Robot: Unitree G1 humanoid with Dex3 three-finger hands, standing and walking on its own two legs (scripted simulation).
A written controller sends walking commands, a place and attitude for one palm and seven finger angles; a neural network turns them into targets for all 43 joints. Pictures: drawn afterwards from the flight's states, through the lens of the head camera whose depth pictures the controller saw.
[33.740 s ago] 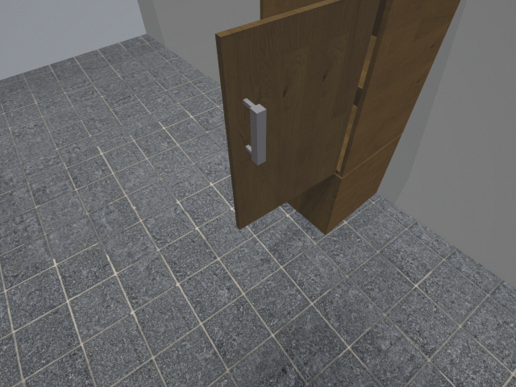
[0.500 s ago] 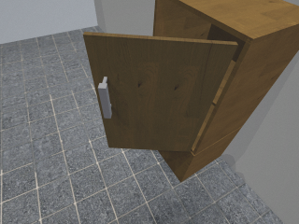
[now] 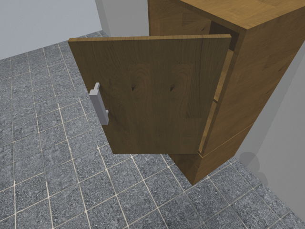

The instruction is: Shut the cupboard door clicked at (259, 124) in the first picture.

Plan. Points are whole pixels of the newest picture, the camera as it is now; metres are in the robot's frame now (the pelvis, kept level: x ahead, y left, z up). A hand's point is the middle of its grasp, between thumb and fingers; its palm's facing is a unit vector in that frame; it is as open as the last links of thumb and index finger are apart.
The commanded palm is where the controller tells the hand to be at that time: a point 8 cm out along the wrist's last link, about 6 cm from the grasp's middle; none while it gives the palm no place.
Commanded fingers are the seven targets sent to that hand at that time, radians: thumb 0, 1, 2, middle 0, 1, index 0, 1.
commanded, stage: raise the hand and make a fist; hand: left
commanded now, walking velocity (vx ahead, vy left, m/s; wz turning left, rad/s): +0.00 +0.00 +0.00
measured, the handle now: (101, 104) +0.48 +0.21 +0.04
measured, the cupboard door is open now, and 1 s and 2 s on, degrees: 56 56 56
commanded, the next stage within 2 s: none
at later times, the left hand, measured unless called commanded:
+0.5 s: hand out of the picture +0.12 +0.18 -0.06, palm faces +0.06 -1.00 -0.01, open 6.3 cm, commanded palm +0.10 +0.24 -0.04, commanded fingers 0.00 0.90 0.90 -0.57 -0.70 -0.57 -0.70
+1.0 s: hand (72, 220) +0.14 +0.21 -0.01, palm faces +0.05 -1.00 -0.05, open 3.9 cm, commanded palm +0.12 +0.25 +0.00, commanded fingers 0.00 0.90 0.90 -1.02 -1.20 -1.02 -1.20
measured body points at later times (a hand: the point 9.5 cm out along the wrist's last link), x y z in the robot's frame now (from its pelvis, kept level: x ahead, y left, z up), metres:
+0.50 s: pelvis -0.06 -0.03 -0.09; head -0.01 -0.03 +0.35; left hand +0.11 +0.24 -0.06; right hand +0.20 -0.26 -0.12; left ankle -0.03 +0.12 -0.74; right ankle +0.01 -0.13 -0.74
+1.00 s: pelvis -0.06 +0.01 -0.08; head -0.01 +0.01 +0.37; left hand +0.14 +0.26 +0.00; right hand +0.12 -0.21 -0.16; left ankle -0.03 +0.12 -0.74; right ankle +0.01 -0.13 -0.74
